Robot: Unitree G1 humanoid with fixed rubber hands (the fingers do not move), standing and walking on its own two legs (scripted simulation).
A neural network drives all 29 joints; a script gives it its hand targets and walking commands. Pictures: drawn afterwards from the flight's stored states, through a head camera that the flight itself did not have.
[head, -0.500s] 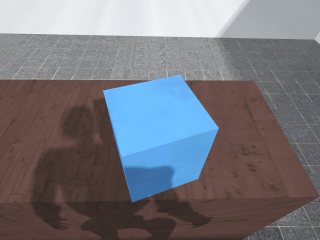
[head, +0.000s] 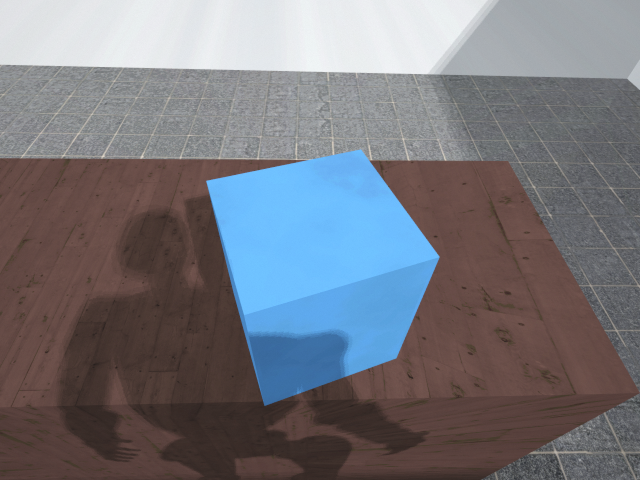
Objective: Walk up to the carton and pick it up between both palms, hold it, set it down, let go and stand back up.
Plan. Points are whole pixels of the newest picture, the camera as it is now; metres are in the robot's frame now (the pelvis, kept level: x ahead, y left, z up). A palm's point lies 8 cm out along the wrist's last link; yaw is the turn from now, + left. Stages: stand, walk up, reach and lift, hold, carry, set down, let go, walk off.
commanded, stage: stand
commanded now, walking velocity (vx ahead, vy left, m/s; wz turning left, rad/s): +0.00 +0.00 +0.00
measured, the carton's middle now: (312, 279) +0.37 +0.01 +0.03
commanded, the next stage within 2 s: none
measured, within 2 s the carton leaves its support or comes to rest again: neither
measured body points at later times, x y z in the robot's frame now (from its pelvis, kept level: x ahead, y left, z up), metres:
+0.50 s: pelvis -0.01 +0.00 +0.00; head +0.00 +0.00 +0.45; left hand +0.07 +0.28 -0.14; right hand +0.05 -0.28 -0.14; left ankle -0.04 +0.12 -0.75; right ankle -0.03 -0.14 -0.75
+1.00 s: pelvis -0.02 +0.00 +0.00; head -0.02 +0.00 +0.45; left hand +0.03 +0.28 -0.14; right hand +0.03 -0.28 -0.14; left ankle -0.04 +0.12 -0.75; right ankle -0.03 -0.14 -0.75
